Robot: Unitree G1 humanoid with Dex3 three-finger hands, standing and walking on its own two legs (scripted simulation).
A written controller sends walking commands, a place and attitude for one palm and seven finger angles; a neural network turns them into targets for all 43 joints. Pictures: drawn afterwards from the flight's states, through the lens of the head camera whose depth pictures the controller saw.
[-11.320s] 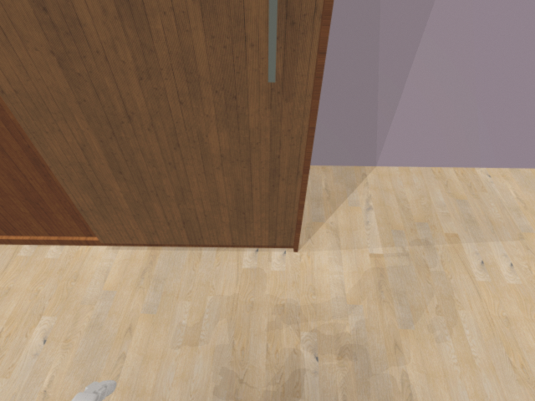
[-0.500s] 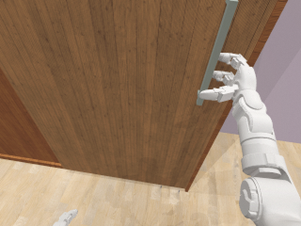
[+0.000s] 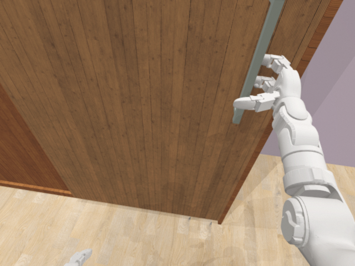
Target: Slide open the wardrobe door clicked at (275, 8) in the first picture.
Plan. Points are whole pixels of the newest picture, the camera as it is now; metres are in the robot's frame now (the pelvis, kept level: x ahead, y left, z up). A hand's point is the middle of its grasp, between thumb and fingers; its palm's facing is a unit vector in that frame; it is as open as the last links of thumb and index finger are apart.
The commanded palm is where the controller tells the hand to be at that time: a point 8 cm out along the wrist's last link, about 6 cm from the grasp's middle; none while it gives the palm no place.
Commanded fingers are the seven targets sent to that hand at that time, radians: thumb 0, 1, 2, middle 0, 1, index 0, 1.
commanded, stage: feel for the door with the fingertips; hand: right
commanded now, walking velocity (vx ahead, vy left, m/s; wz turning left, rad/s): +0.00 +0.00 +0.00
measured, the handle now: (251, 68) +0.50 -0.11 +0.23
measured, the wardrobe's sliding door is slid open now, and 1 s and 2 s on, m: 0.00 0.00 0.00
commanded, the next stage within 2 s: slide the fingers in behind the handle in 0.16 s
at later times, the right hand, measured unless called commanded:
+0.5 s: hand (262, 88) +0.45 -0.13 +0.21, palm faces +0.05 +1.00 +0.02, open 14.0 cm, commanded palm +0.42 -0.18 +0.21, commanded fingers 0.00 0.50 -0.30 0.30 1.20 0.30 1.20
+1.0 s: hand (254, 87) +0.45 -0.11 +0.21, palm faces +0.03 +1.00 +0.03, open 14.0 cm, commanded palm +0.42 -0.16 +0.21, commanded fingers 0.00 0.50 -0.30 0.30 1.20 0.30 1.20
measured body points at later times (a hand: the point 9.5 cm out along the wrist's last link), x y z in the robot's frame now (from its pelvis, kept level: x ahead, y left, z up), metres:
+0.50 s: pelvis +0.00 +0.00 +0.00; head -0.01 +0.01 +0.45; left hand +0.09 +0.26 -0.12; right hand +0.44 -0.18 +0.21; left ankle -0.05 +0.10 -0.74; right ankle +0.03 -0.12 -0.74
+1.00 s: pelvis -0.01 -0.01 +0.00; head -0.01 +0.00 +0.45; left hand +0.10 +0.24 -0.11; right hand +0.44 -0.16 +0.21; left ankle -0.05 +0.10 -0.74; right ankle +0.03 -0.12 -0.74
